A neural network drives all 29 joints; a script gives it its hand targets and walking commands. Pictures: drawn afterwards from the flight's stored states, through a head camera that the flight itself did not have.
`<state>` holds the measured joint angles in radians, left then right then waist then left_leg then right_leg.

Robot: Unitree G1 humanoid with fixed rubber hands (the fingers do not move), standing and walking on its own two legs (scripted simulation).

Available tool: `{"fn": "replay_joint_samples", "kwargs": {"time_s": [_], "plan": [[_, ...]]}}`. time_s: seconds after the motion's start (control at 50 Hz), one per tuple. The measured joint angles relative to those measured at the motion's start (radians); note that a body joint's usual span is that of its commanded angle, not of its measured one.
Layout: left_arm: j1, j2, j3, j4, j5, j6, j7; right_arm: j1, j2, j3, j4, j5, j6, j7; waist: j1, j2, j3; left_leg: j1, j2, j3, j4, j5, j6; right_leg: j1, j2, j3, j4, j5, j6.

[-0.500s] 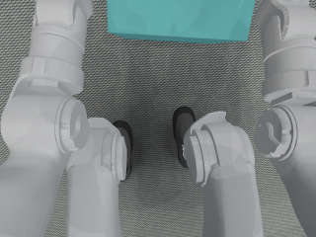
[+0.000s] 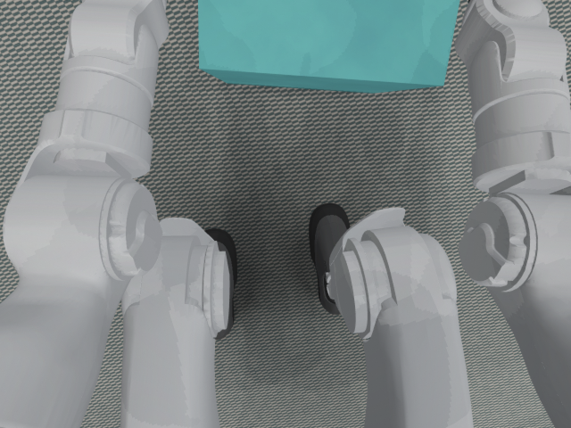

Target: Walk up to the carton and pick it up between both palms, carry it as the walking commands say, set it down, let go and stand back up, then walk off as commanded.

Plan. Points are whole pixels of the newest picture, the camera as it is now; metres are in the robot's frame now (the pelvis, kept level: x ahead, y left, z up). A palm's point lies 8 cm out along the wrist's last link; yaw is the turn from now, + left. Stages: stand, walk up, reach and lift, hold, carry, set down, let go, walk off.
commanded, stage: set down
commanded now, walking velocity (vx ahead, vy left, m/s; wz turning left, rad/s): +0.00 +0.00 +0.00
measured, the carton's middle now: out of the picture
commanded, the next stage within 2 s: none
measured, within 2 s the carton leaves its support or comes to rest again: neither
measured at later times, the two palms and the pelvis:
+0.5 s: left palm out of the picture +0.58 +0.10 -0.17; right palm out of the picture +0.54 -0.23 -0.17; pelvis +0.01 +0.00 +0.00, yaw +0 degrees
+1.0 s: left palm out of the picture +0.57 +0.14 -0.19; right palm out of the picture +0.53 -0.23 -0.18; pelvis +0.01 +0.00 -0.01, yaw +0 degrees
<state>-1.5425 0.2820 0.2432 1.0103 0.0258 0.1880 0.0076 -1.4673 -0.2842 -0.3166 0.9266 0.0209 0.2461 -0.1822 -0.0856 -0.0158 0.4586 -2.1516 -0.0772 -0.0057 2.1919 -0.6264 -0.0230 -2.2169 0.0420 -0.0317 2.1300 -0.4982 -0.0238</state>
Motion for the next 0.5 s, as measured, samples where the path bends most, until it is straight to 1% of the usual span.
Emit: {"fn": "replay_joint_samples", "kwargs": {"time_s": [0.3, 0.38, 0.44, 0.5], "plan": [[0.0, -0.004, 0.028, -0.001, 0.023, -0.008, -0.016, 0.0, -0.006, -0.01, 0.017, 0.0, -0.028, 0.036, -0.001, -0.007, -0.001, -0.001, 0.0, 0.0, 0.009, -0.014, 0.0, -0.003, 0.0, -0.001, 0.011, -0.013, 0.0], [0.0, -0.003, 0.03, -0.003, 0.03, -0.01, -0.016, 0.007, -0.007, -0.023, 0.026, 0.0, -0.05, 0.063, -0.001, -0.007, -0.001, -0.001, 0.0, 0.0, 0.013, -0.023, 0.0, -0.004, 0.0, -0.001, 0.015, -0.022, 0.0], [0.009, -0.004, 0.032, -0.008, 0.031, -0.017, -0.022, 0.021, -0.011, -0.026, 0.026, 0.0, -0.076, 0.098, -0.001, -0.007, -0.001, -0.001, 0.0, 0.0, 0.019, -0.03, 0.0, -0.004, 0.0, -0.001, 0.021, -0.029, 0.0], [0.013, -0.004, 0.032, -0.004, 0.031, -0.028, -0.025, 0.026, -0.012, -0.026, 0.026, 0.0, -0.083, 0.108, -0.001, -0.007, -0.001, -0.001, 0.0, 0.0, 0.025, -0.032, 0.0, -0.004, 0.0, -0.001, 0.026, -0.03, 0.0]]}}
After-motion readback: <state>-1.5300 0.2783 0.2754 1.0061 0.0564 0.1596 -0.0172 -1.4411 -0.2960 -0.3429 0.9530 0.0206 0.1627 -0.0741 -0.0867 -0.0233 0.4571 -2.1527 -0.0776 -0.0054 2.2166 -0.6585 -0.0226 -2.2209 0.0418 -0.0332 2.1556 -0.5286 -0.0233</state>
